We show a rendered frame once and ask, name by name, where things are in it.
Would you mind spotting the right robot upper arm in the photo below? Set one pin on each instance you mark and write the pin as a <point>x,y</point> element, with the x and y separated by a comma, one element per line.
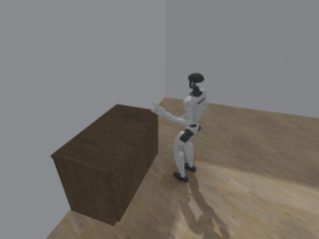
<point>205,105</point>

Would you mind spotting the counter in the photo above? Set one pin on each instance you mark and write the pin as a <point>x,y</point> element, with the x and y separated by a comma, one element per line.
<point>103,166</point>

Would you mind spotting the robot right shin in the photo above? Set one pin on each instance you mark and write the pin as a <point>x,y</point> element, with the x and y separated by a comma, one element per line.
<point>189,156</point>

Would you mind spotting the robot right foot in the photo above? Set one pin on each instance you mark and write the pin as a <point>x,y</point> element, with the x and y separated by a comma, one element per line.
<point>192,168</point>

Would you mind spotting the robot left hand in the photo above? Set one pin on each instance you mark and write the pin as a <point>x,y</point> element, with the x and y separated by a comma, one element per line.
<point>160,110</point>

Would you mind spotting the robot left forearm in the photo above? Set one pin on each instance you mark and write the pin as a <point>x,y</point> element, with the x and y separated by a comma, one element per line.
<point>180,121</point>

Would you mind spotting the tap lever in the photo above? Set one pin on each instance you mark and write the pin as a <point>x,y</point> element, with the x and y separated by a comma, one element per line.
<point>132,115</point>

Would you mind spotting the left robot upper arm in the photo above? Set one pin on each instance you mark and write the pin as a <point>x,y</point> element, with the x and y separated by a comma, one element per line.
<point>188,103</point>

